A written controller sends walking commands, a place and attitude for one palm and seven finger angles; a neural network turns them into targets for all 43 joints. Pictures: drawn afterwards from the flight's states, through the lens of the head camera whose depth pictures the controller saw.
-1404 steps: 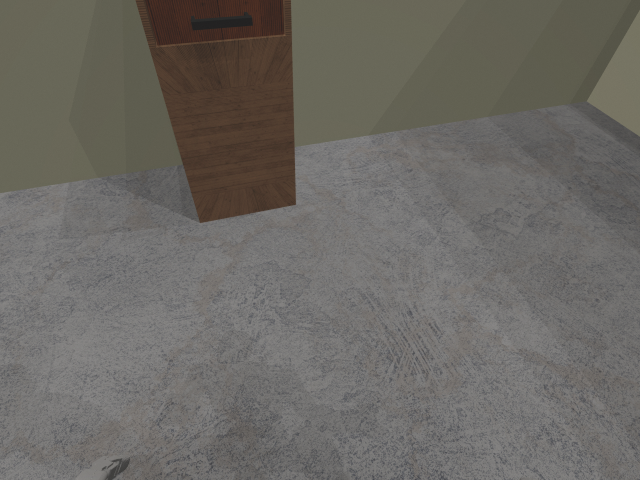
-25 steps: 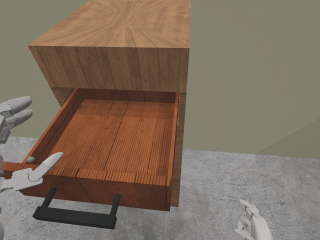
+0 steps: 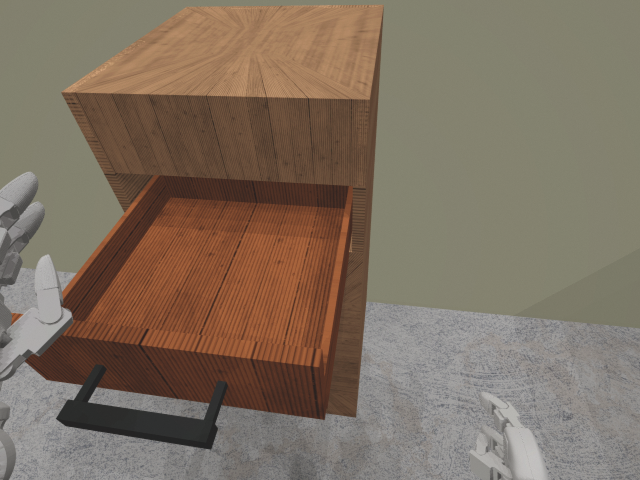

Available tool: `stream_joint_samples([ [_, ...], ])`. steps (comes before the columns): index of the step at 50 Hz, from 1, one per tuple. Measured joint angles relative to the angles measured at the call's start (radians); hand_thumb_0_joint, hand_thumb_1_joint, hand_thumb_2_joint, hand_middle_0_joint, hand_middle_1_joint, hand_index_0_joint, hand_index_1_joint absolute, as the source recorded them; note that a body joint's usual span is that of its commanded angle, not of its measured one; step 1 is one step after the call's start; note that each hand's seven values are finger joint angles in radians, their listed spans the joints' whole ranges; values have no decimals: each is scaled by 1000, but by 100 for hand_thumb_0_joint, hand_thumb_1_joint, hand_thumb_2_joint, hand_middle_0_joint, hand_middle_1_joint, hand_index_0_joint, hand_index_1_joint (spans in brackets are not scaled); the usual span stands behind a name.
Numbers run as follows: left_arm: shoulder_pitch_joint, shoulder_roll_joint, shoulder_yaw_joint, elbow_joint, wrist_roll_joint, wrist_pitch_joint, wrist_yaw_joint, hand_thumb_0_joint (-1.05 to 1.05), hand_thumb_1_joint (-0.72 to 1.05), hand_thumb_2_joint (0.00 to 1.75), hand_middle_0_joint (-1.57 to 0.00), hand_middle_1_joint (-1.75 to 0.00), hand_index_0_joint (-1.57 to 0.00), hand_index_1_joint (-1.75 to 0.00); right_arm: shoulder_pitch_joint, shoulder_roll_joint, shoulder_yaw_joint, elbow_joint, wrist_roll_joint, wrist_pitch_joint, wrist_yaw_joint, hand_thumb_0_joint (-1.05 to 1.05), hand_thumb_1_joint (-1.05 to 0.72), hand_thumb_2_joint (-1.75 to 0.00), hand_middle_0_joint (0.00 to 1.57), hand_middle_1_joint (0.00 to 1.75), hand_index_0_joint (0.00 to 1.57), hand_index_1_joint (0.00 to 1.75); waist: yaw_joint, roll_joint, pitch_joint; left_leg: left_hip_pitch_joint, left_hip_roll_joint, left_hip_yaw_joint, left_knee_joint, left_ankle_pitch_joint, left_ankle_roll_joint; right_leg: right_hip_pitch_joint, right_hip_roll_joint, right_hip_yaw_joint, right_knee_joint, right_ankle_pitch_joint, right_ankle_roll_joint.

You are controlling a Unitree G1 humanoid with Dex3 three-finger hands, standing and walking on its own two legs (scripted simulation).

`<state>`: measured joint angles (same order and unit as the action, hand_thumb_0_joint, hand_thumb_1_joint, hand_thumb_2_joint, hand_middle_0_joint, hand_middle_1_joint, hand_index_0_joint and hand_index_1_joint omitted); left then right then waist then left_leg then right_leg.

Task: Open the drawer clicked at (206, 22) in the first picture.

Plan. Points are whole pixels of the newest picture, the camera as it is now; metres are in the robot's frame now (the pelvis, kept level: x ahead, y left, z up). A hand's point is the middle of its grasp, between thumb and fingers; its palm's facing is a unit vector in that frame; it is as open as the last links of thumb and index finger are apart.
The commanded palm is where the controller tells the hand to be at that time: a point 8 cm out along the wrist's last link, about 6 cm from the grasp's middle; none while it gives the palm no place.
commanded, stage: step back with the hand held close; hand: left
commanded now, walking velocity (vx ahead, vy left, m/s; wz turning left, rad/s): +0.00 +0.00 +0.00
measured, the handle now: (147, 403) +0.18 +0.23 +0.05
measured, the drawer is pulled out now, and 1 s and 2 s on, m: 0.29 0.29 0.29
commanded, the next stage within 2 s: stop stepping back and stand still in 0.98 s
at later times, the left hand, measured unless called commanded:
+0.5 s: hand (1, 353) +0.14 +0.26 +0.23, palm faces +0.32 -0.75 -0.58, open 7.4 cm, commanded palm +0.08 +0.31 +0.24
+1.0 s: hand out of the picture +0.03 +0.28 +0.24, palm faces +0.44 -0.79 -0.42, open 7.4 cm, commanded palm -0.03 +0.33 +0.24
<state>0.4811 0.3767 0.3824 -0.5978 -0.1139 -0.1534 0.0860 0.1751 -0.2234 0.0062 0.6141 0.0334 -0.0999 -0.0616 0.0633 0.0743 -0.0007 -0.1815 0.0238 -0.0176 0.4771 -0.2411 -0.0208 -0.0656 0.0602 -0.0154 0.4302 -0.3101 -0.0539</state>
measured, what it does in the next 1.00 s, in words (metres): walks backwards: left foot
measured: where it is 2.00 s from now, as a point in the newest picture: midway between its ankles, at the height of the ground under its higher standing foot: outside the picture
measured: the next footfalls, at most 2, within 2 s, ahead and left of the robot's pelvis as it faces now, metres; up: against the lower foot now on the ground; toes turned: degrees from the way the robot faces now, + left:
left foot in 0.82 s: -0.04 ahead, +0.15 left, +0.00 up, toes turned +1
right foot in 1.18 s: -0.25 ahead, -0.06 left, +0.00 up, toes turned -1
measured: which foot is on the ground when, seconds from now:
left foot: down 0.00-0.68, up 0.70-0.80, down 0.82-1.00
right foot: down 0.00-0.84, up 0.86-1.00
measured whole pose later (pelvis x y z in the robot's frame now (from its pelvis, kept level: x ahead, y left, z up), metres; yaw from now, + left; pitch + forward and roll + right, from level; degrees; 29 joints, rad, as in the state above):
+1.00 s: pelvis -0.17 +0.05 -0.01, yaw -2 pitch +0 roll -3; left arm 0.46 0.48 0.57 -0.79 -0.07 -0.26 0.16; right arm 0.22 -0.17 0.00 0.61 0.00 -0.14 -0.02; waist -0.01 -0.03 0.07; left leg -0.42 0.06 0.03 0.61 -0.19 0.03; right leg -0.50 0.05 0.00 1.10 -0.48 0.03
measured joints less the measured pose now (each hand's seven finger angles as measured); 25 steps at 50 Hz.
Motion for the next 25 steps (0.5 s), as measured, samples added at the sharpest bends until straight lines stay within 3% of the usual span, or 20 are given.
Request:
stream_joint_samples([
  [4,-9,14,26,-1,14,-15,-4,1,88,89,-21,-31,-22,-31,7,-8,-1,-8,1,5,3,1,-91,-90,20,30,20,30,-3,9,1,-20,7,-4,15,-2,8,-9,8,-3,-8,8,-1],
  [7,-31,43,70,9,31,-48,-2,1,88,89,-21,-30,-22,-31,-2,-12,-2,-14,4,25,12,1,-91,-90,20,30,20,30,-19,8,12,-63,14,-4,48,-2,29,-35,16,-6,-10,22,1],
  [10,-31,56,86,11,37,-64,-2,1,89,89,-21,-30,-22,-31,-9,-16,-7,-28,7,46,21,1,-91,-90,20,30,20,30,-39,-6,27,-84,14,6,46,5,21,-69,12,1,7,26,7],
  [12,-8,59,84,-3,38,-60,-3,1,89,89,-21,-30,-21,-31,-11,-18,-14,-42,10,59,24,1,-91,-90,20,30,20,30,-53,-18,37,-94,10,18,39,10,12,-93,6,11,23,27,15],
  [18,95,103,92,-104,42,-47,-1,1,89,89,-21,-30,-22,-31,-5,-6,-30,-74,10,81,22,1,-91,-90,20,30,20,30,-85,-65,59,-140,0,45,49,31,33,-155,-8,35,57,40,36],
  [21,125,148,126,-161,40,-58,7,1,89,89,-21,-30,-22,-31,8,7,-30,-82,6,78,20,1,-91,-90,20,30,20,30,-88,-90,59,-164,-8,49,58,43,42,-185,-16,36,78,46,45],
  [25,121,185,181,-192,39,-80,23,1,88,89,-22,-30,-22,-31,20,25,-23,-81,-4,56,19,1,-91,-90,20,30,20,30,-75,-108,53,-193,-19,57,74,60,53,-231,-35,30,135,25,53],
])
